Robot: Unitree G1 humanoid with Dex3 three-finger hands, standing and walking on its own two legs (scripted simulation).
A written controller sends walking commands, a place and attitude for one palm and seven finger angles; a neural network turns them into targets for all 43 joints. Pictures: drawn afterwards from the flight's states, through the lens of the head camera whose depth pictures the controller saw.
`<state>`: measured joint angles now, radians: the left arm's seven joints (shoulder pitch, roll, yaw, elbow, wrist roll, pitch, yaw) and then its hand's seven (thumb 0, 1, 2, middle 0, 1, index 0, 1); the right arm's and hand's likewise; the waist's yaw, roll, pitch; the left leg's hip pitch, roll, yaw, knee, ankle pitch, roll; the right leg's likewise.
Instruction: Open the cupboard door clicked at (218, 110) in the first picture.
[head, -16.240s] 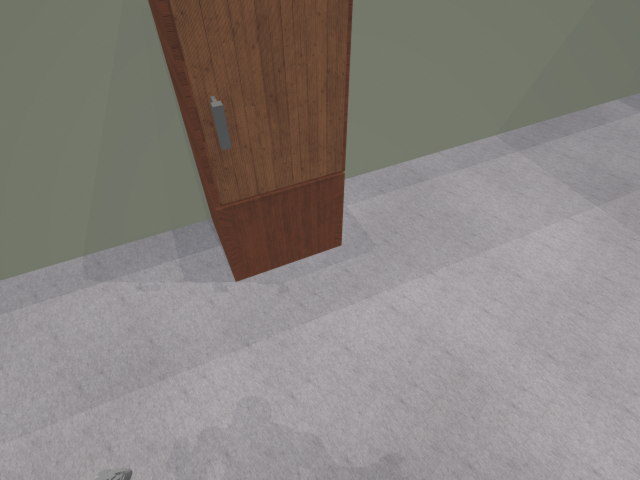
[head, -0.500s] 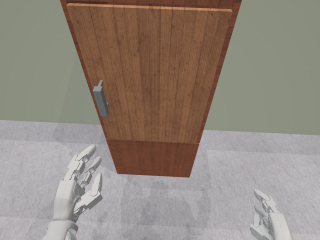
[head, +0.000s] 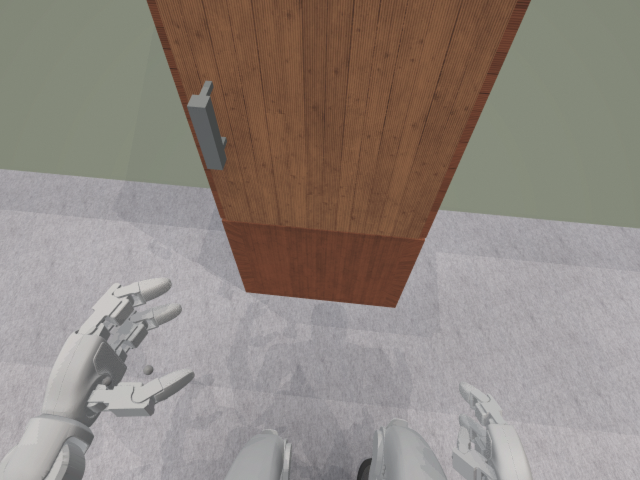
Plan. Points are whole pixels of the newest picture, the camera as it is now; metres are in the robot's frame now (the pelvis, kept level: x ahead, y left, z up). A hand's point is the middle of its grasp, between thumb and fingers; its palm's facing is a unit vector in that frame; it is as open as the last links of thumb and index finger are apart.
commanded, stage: raise the hand with hooked fingers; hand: left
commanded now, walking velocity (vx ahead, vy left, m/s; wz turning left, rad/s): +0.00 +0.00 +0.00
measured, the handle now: (212, 125) +0.60 +0.21 +0.05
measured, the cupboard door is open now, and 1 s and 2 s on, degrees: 0 0 0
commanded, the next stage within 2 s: move the hooked fingers beside the handle in 1.30 s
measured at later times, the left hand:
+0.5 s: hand (93, 334) +0.26 +0.26 +0.06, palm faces -0.04 -1.00 -0.06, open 13.6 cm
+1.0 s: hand (85, 291) +0.30 +0.29 +0.07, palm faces -0.06 -1.00 -0.05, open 14.0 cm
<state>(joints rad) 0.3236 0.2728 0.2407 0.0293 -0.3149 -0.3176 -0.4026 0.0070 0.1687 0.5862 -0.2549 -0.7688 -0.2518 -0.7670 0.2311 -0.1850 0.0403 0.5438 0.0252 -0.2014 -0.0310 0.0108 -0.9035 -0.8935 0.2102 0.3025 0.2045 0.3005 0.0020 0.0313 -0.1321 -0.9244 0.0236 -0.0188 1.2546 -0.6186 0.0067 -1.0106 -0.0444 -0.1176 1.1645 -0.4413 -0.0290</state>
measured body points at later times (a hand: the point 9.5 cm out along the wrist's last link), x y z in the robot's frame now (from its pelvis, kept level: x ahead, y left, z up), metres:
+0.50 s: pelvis +0.01 +0.02 +0.01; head +0.08 +0.05 +0.46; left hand +0.25 +0.32 +0.06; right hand +0.19 -0.22 -0.04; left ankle +0.00 +0.11 -0.64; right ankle +0.07 -0.11 -0.64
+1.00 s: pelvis +0.01 +0.02 +0.02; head +0.10 +0.04 +0.46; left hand +0.30 +0.34 +0.07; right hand +0.16 -0.24 -0.05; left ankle +0.00 +0.11 -0.64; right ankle +0.07 -0.11 -0.64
